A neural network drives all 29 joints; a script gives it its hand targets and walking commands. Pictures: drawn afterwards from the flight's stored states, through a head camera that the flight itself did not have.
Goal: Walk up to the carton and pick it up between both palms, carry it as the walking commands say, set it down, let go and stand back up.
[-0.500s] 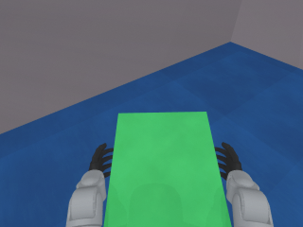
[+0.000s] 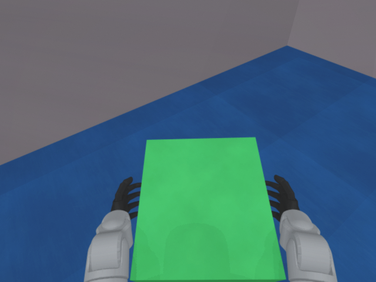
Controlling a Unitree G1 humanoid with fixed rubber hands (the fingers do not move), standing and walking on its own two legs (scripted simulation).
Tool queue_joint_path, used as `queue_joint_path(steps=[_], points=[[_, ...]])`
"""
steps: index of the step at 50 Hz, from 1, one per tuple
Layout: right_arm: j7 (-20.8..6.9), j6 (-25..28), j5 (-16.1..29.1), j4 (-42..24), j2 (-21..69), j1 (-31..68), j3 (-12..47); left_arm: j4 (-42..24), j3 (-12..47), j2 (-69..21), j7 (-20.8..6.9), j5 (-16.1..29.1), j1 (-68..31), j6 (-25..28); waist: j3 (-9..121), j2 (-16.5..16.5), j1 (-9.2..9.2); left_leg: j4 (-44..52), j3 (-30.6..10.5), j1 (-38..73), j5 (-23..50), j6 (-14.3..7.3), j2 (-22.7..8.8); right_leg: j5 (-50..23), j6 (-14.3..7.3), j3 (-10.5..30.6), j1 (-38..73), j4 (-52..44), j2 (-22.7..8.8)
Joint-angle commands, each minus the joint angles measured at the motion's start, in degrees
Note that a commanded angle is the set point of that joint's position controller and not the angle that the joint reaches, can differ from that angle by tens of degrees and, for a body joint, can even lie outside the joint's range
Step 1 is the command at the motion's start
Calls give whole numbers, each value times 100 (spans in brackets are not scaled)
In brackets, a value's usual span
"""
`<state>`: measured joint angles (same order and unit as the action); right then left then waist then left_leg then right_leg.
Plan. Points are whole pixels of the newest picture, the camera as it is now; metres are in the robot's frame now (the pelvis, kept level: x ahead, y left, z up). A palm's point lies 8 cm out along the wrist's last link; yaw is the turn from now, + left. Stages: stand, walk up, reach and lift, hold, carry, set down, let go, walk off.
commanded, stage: carry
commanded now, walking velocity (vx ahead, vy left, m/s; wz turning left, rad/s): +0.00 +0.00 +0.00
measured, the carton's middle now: (202, 214) +0.30 +0.00 -0.04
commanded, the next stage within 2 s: hold in 0.08 s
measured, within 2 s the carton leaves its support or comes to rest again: neither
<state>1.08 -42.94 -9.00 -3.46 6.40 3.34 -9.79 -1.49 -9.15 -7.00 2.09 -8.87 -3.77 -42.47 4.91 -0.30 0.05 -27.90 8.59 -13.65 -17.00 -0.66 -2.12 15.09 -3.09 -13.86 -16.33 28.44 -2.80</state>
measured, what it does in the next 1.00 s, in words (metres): stands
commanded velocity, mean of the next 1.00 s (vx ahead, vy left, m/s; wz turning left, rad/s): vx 0.00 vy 0.00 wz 0.00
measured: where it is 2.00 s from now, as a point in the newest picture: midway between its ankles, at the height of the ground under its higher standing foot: outside the picture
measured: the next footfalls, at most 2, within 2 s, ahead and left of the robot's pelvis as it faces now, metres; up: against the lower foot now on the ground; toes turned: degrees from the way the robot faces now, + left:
none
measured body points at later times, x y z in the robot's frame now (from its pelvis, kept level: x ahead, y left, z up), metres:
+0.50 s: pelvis -0.04 +0.02 +0.01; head -0.06 +0.02 +0.45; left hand +0.25 +0.18 +0.03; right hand +0.24 -0.16 +0.03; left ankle -0.02 +0.14 -0.74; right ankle +0.00 -0.08 -0.74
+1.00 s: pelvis -0.05 +0.01 +0.00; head -0.07 +0.00 +0.45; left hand +0.29 +0.18 +0.02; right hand +0.28 -0.16 +0.02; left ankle -0.03 +0.14 -0.74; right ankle +0.00 -0.07 -0.74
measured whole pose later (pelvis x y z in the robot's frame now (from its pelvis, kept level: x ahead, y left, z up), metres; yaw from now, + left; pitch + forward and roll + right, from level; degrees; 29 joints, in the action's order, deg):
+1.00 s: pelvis -0.05 +0.01 +0.00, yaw -8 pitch -6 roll +1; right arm -1.4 -32.8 -22.9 31.4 9.5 27.6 -23.9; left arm 30.1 -28.4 -6.0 -4.8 -23.1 -25.6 -32.4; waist -2.6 -1.5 -4.6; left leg -28.5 -4.9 -7.1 -15.8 0.1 2.3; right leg 10.2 -3.7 0.1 -12.7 28.6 3.5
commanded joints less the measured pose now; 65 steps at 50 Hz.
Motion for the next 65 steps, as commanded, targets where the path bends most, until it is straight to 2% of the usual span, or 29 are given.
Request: queue_joint_path(steps=[1,4,5,6,8,9,11,12,13,14,15,18,19,22,25,27,29,30,31,35,38,41,45,48,58,61,65], points=[[-916,50,1251,-422,3502,2127,3236,-430,3212,-3583,-891,1216,-2170,36,1107,57,8,351,-726,156,1305,-30,-631,-1582,45,946,705,-363,-753],[-928,12,1253,-394,3544,2158,3249,-410,3223,-3621,-905,1215,-2194,-3,1095,61,9,354,-721,144,1273,-29,-624,-1594,34,956,711,-367,-749],[-727,80,788,1002,1982,1242,2274,762,2140,-1771,-790,782,-1211,0,-99,109,-12,825,-1047,353,1954,-192,587,-2255,41,1866,1753,-850,418],[-601,365,764,580,1912,1269,2443,244,2334,-1688,-797,753,-1372,301,140,337,128,747,-1193,369,2354,-235,581,-2539,58,1982,1887,-860,457],[-490,610,992,-153,2178,1478,2739,-446,2567,-1840,-841,943,-1571,532,906,247,48,759,-1218,191,2884,-266,601,-3664,114,2105,2664,-687,385],[-502,652,1081,-249,2243,1708,2865,-642,2500,-1859,-803,1045,-1700,569,1224,266,-187,766,-1204,125,2959,-217,608,-3547,80,2105,2841,-614,399],[-536,689,1204,-252,2375,1858,3076,-779,2500,-1927,-804,1163,-1744,580,1213,-12,-587,879,-1131,-227,2733,-151,644,-3354,27,2063,3011,-572,375],[-540,699,1212,-178,2351,1814,3099,-772,2470,-1878,-792,1183,-1689,577,1120,-116,-690,939,-1142,-288,2670,-102,643,-3185,-1,2024,3045,-594,376],[-545,704,1209,-16,2244,1864,3068,-619,2304,-1762,-780,1164,-1662,546,1027,26,-800,965,-1127,-233,2396,-93,661,-2702,-15,1983,2903,-633,411],[-567,702,1197,102,2243,1956,3053,-534,2245,-1712,-785,1141,-1613,520,839,0,-935,1030,-1099,-305,2095,-104,661,-2443,-46,1972,2876,-664,416],[-566,703,1177,196,2275,2023,3050,-402,2215,-1686,-790,1124,-1553,509,716,82,-963,1062,-1083,-313,1869,-135,654,-2307,-51,1998,2855,-684,412],[-555,690,1163,278,2435,2078,3108,-409,2260,-1726,-804,1160,-1593,494,811,261,-959,1029,-1067,-199,1805,-154,666,-2315,-6,2094,2914,-683,396],[-551,682,1140,341,2479,2131,3065,-434,2295,-1733,-819,1179,-1734,474,832,231,-939,1025,-1069,-186,1707,-153,669,-2206,-7,2115,2907,-679,389],[-573,664,1034,601,2379,2365,2831,-326,2317,-1804,-832,1200,-2111,417,546,33,-833,1078,-1140,-319,1168,-154,584,-1575,-84,2092,2788,-614,449],[-649,680,911,956,2252,2852,2521,21,2273,-1959,-865,1195,-2697,425,101,-175,-635,1227,-1304,-917,7,-200,422,-724,-93,2069,2854,-389,594],[-752,712,886,1190,2360,3212,2416,309,2217,-2218,-890,1176,-3099,471,-40,-311,-567,1280,-1403,-1329,-585,-226,328,-327,-92,2033,2967,-201,687],[-887,740,872,1431,2643,3538,2371,608,2200,-2605,-931,1135,-3464,525,-51,-433,-495,1274,-1474,-1508,-873,-230,263,-82,-85,2053,2984,-95,731],[-958,751,869,1514,2889,3639,2384,718,2263,-2894,-976,1134,-3603,550,18,-425,-380,1185,-1488,-1326,-774,-205,268,-33,-87,2105,2803,-122,698],[-1216,749,1172,1366,4038,4512,3196,960,2455,-4038,-1161,958,-4147,472,326,-877,-718,1390,-1555,-1244,-856,-234,71,69,-8,1919,2962,-162,693],[-1635,762,681,2734,5077,5050,2429,2226,1874,-4850,-1527,529,-5126,555,48,-449,-494,1315,-1560,-1328,-1140,-244,189,512,28,1972,2662,-294,707],[-1782,829,301,3540,5328,5285,1751,3094,1128,-4830,-1771,147,-5355,654,67,-92,-524,1075,-1465,-1025,-852,-250,351,836,53,2092,2338,-479,591],[-1795,896,43,3897,5312,5437,1212,3601,536,-4663,-1935,-119,-5338,770,80,60,-567,927,-1421,-952,-681,-275,412,874,99,2161,2231,-519,499],[-1707,1002,-198,3999,5174,5319,780,3705,282,-4443,-2062,-233,-5247,946,128,170,-480,695,-1363,-788,-307,-233,497,708,96,2283,2031,-618,340],[-1610,1142,-235,3934,5098,5122,721,3565,304,-4278,-2088,-257,-5109,1135,270,162,-469,569,-1358,-771,-2,-220,507,310,122,2329,1920,-587,262],[-1392,1979,21,3510,5082,4399,1482,2999,859,-4181,-2037,-191,-4442,1947,1533,20,-577,107,-1386,-1640,1055,-236,525,-2024,144,2334,1899,100,261],[-1366,2232,78,3431,5052,4282,1725,2923,1049,-4178,-2048,-102,-4335,2189,1938,53,-549,-87,-1417,-1962,1210,-222,565,-2368,130,2346,1779,307,289],[-1368,2448,53,3386,4841,4283,1861,2906,1216,-4241,-2024,18,-4297,2376,2307,50,-484,-370,-1475,-2281,1327,-161,597,-2383,89,2245,1216,608,381]])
